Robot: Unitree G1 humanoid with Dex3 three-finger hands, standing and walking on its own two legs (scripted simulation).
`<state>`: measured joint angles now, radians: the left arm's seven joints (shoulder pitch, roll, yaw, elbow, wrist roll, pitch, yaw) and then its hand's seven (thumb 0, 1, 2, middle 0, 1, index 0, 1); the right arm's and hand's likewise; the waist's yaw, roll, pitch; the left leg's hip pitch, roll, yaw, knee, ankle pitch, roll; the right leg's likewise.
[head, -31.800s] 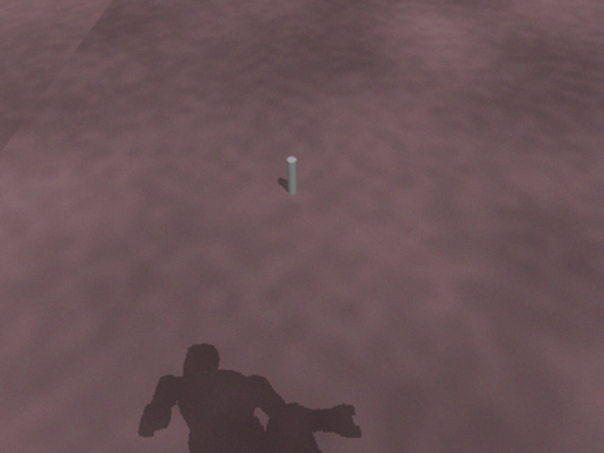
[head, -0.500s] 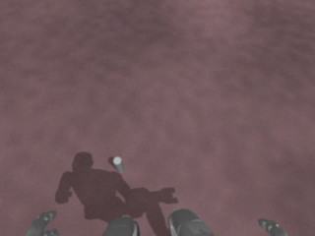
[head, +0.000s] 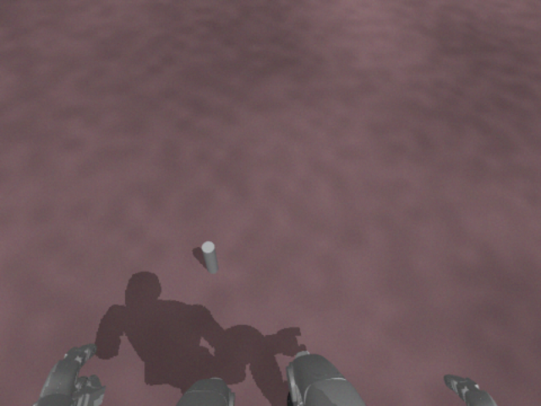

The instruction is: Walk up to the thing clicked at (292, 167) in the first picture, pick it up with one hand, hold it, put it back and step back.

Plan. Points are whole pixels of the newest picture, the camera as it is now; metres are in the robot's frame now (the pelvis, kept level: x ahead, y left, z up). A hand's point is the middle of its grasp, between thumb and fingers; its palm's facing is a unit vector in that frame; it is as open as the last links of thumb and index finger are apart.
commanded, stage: step back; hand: left
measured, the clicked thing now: (210, 258) +0.57 +0.18 -0.66
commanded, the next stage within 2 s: none
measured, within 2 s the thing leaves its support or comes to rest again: neither
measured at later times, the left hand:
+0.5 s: hand out of the picture -0.06 +0.21 -0.13, palm faces -0.04 -0.90 -0.43, open 7.4 cm
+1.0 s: hand out of the picture -0.26 +0.18 -0.15, palm faces -0.04 -0.91 -0.42, open 7.4 cm
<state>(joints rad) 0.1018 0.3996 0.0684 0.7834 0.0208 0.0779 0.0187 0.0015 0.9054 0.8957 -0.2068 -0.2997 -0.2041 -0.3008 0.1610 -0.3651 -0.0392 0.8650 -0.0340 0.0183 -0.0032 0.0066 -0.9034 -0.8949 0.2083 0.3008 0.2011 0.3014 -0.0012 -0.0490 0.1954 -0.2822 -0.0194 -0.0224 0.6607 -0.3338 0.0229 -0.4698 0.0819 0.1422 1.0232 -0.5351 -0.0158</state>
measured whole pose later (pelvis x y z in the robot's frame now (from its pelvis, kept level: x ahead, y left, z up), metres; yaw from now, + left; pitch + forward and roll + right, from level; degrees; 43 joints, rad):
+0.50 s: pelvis -0.15 -0.05 +0.00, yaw -1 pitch -2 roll +2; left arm 0.19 0.35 0.06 0.81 0.05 0.05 0.00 0.00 0.90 0.90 -0.21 -0.30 -0.21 -0.30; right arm 0.20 -0.42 -0.05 0.85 0.00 0.05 -0.03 0.01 -0.90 -0.90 0.21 0.30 0.20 0.30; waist 0.02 0.02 0.15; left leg -0.46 -0.10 -0.11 1.10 -0.50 -0.02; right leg -0.34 -0.03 0.03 0.67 -0.30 -0.01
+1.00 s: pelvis -0.34 -0.09 -0.01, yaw -1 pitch -3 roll -1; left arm 0.19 0.36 0.05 0.88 0.04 0.03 0.00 0.00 0.91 0.90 -0.21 -0.30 -0.20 -0.30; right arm 0.09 -0.41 -0.05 0.83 -0.02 0.07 -0.02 0.01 -0.90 -0.90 0.21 0.30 0.20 0.30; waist 0.02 0.07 0.17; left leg -0.51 0.02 -0.10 0.82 -0.39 0.00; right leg -0.25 0.04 0.02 0.70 -0.40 -0.02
